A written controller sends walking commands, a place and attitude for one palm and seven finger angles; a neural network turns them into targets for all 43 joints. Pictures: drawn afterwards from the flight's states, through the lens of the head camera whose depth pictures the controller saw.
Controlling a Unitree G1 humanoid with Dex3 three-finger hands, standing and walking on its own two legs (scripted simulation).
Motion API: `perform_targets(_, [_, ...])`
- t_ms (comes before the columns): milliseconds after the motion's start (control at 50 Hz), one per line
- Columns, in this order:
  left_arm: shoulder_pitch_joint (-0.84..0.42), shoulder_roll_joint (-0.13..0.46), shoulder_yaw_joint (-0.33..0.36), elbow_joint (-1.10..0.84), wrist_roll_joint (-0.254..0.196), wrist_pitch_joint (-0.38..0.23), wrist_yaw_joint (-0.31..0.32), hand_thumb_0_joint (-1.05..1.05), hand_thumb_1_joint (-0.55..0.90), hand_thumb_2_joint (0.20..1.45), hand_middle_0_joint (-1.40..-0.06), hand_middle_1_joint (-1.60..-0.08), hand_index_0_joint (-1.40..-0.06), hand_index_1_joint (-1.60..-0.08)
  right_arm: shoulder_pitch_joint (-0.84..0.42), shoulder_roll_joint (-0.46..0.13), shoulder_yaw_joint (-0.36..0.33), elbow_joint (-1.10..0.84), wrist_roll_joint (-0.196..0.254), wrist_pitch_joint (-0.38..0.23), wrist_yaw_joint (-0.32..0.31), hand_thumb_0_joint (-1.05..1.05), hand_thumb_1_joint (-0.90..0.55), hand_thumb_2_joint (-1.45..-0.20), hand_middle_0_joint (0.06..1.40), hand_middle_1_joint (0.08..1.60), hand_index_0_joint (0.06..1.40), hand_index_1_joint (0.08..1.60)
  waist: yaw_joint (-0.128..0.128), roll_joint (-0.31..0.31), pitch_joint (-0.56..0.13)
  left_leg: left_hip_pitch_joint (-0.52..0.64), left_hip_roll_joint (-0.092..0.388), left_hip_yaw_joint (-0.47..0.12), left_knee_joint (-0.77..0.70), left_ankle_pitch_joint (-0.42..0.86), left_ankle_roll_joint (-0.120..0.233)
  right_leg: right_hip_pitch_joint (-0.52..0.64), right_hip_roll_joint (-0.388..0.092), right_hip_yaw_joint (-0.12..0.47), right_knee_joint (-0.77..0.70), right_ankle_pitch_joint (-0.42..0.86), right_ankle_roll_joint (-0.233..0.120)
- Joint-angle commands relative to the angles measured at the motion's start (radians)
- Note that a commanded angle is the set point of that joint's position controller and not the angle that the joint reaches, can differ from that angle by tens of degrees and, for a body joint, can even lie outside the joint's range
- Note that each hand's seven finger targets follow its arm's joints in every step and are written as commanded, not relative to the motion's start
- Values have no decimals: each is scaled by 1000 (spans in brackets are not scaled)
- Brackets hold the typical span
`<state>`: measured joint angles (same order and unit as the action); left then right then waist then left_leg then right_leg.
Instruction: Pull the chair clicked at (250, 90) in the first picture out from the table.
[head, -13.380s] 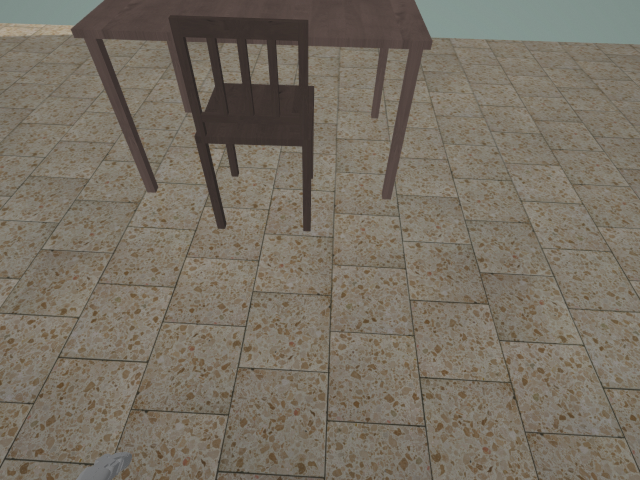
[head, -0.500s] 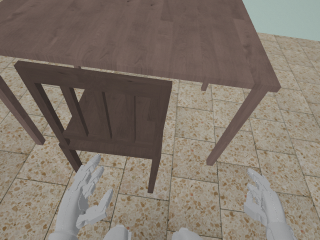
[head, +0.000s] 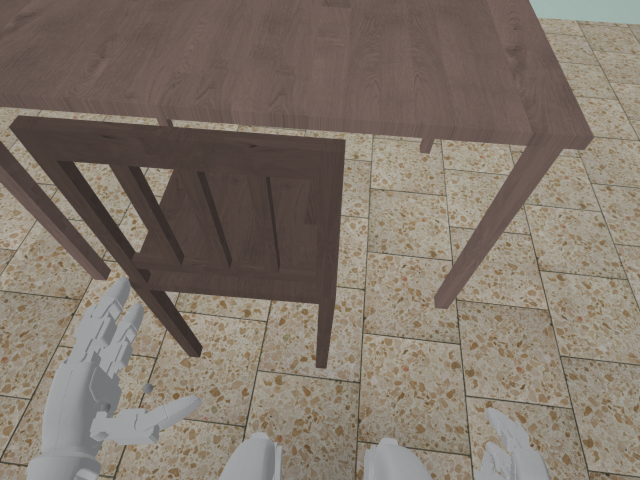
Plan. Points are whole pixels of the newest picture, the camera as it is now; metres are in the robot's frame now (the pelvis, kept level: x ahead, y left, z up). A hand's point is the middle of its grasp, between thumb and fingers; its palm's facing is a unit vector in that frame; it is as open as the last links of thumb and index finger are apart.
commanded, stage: raise the hand toward the chair's back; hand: left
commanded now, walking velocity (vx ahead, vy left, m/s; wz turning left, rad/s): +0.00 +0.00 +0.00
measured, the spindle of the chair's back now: (209, 222) +0.46 +0.19 -0.01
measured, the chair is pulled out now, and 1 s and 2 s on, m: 0.00 0.00 0.00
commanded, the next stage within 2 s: aim the fingers beside a spindle in 1.16 s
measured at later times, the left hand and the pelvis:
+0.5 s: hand (140, 376) +0.23 +0.21 +0.03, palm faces -0.05 -1.00 -0.05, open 16.8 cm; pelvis +0.00 +0.02 +0.00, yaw +1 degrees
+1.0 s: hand (125, 340) +0.26 +0.23 +0.06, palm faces +0.01 -1.00 -0.07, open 16.9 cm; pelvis +0.01 +0.02 +0.01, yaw +0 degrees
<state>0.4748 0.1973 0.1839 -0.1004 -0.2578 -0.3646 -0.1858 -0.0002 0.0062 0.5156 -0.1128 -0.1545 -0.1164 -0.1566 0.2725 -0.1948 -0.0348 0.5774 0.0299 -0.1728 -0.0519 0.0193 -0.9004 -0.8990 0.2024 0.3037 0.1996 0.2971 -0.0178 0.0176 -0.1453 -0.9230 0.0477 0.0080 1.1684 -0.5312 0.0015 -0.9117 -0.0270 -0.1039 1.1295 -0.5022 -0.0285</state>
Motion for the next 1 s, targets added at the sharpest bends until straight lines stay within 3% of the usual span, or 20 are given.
perform_targets(0, [-82,62,-65,-90,34,-176,-31,0,-220,420,-88,-124,-88,-124,-121,-145,-35,-150,-4,-91,6,0,-900,-900,200,300,200,300,-49,-4,-81,53,-37,-43,-124,157,22,49,19,59,-158,57,8])
perform_targets(40, [-90,84,-72,-48,23,-176,-87,0,-267,400,-83,-117,-83,-117,-102,-171,-37,-160,5,-103,1,0,-900,-900,200,300,200,300,-50,-7,-98,46,-41,-47,-132,87,22,44,15,69,-174,-21,7])
perform_targets(80, [-86,146,-22,-65,8,-154,-122,0,-313,380,-79,-109,-79,-109,-94,-186,-39,-181,13,-111,-7,0,-900,-900,200,300,200,300,-22,20,-168,76,-44,-47,-153,96,25,96,12,81,-186,-18,3])
perform_targets(140, [-102,222,86,-185,-24,-129,-108,0,-383,350,-72,-98,-72,-98,-95,-179,-41,-202,13,-111,-14,0,-900,-900,200,300,200,300,22,76,-303,163,-45,-43,-184,191,26,189,15,65,-174,84,2])
perform_targets(200, [-63,230,156,-237,-46,-128,-40,0,-453,320,-65,-87,-65,-87,-98,-152,-42,-190,7,-102,-14,0,-900,-900,200,300,200,300,55,92,-342,221,-42,-43,-200,326,17,242,24,37,-152,212,-2])
perform_targets(220, [-53,181,125,-227,-51,-126,-25,0,-477,310,-62,-84,-62,-84,-98,-144,-36,-191,6,-97,-9,0,-900,-900,200,300,200,300,45,95,-307,225,-43,-44,-207,331,12,230,25,27,-154,218,0])
perform_targets(280, [-90,129,60,-117,-22,-115,-9,0,-500,300,-60,-80,-60,-80,-101,-156,-32,-179,0,-83,2,0,-900,-900,200,300,200,300,-3,54,-187,189,-37,-52,-202,270,9,148,29,14,-164,171,6])
perform_targets(340, [-122,114,-7,1,10,-78,-66,0,-500,300,-60,-80,-60,-80,-90,-182,-25,-186,4,-68,6,0,-900,-900,200,300,200,300,-34,5,-111,133,-36,-57,-202,186,14,109,29,20,-182,112,9])
perform_targets(400, [-187,166,10,1,3,-50,-131,0,-500,300,-60,-80,-60,-80,-82,-197,-18,-205,11,-68,-2,0,-900,-900,200,300,200,300,-34,10,-130,139,-41,-57,-210,151,20,137,28,36,-207,86,6])
perform_targets(420, [-203,188,35,-28,-2,-51,-142,0,-500,300,-60,-80,-60,-80,-74,-200,-18,-212,12,-69,-5,0,-900,-900,200,300,200,300,-27,16,-177,171,-40,-57,-214,177,22,158,28,36,-207,107,6])
perform_targets(480, [-240,247,122,-147,-37,-78,-134,0,-500,300,-60,-80,-60,-80,-74,-185,-14,-214,5,-80,-12,0,-900,-900,200,300,200,300,5,60,-282,246,-40,-60,-219,292,18,222,27,32,-191,199,2])
perform_targets(500, [-241,275,159,-163,-41,-91,-117,0,-500,300,-60,-80,-60,-80,-74,-182,-14,-205,1,-82,-13,0,-900,-900,200,300,200,300,14,75,-287,255,-37,-63,-217,324,15,221,31,29,-183,218,0])
perform_targets(580, [-234,213,137,-124,-53,-121,-87,0,-500,300,-60,-80,-60,-80,-69,-169,-12,-172,-3,-88,-2,0,-900,-900,200,300,200,300,2,109,-253,279,-31,-67,-217,382,2,187,32,15,-173,244,2])
perform_targets(640, [-224,188,98,4,-30,-84,-110,0,-500,300,-60,-80,-60,-80,-62,-187,-15,-158,1,-76,4,0,-900,-900,200,300,200,300,-23,67,-195,238,-29,-69,-221,342,3,161,33,7,-181,223,5])
perform_targets(700, [-185,174,67,73,-23,-23,-158,0,-500,300,-60,-80,-60,-80,-65,-202,-20,-182,11,-67,4,0,-900,-900,200,300,200,300,-16,43,-190,218,-33,-62,-237,317,10,191,31,12,-201,215,6])
perform_targets(740, [-199,203,85,28,-37,-3,-174,0,-500,300,-60,-80,-60,-80,-63,-208,-23,-198,13,-65,3,0,-900,-900,200,300,200,300,-10,47,-225,234,-36,-58,-246,326,12,223,29,17,-212,234,9])
perform_targets(800, [-221,262,154,-66,-57,-36,-148,0,-500,300,-60,-80,-60,-80,-66,-200,-23,-201,7,-75,-2,0,-900,-900,200,300,200,300,6,32,-269,253,-36,-57,-243,368,14,263,31,21,-209,271,7])
perform_targets(860, [-230,250,170,-117,-59,-104,-96,0,-500,300,-60,-80,-60,-80,-56,-180,-20,-184,-1,-83,5,0,-900,-900,200,300,200,300,15,70,-271,281,-31,-63,-244,414,3,237,33,14,-186,272,3])
perform_targets(920, [-228,218,141,-63,-38,-138,-68,0,-500,300,-60,-80,-60,-80,-59,-180,-19,-164,-7,-81,13,0,-900,-900,200,300,200,300,0,108,-224,266,-30,-60,-233,385,0,185,31,12,-177,240,2])
perform_targets(980, [-211,190,97,27,-23,-115,-96,0,-500,300,-60,-80,-60,-80,-55,-195,-22,-164,-3,-73,17,0,-900,-900,200,300,200,300,-19,62,-196,228,-29,-57,-227,330,3,165,28,13,-182,215,7])
